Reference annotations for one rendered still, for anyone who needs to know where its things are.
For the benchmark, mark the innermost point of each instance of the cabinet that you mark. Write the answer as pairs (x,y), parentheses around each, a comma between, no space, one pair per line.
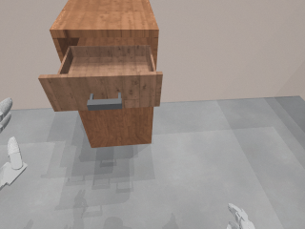
(110,23)

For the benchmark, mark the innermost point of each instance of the robot right hand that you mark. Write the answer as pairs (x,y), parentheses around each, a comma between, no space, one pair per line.
(241,217)

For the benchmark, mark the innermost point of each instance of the drawer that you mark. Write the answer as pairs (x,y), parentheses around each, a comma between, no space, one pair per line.
(104,71)

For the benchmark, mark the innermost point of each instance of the handle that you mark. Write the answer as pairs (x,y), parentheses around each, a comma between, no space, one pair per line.
(104,104)

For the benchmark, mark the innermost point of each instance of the robot left hand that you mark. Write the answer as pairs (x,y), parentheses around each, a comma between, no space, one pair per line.
(13,169)

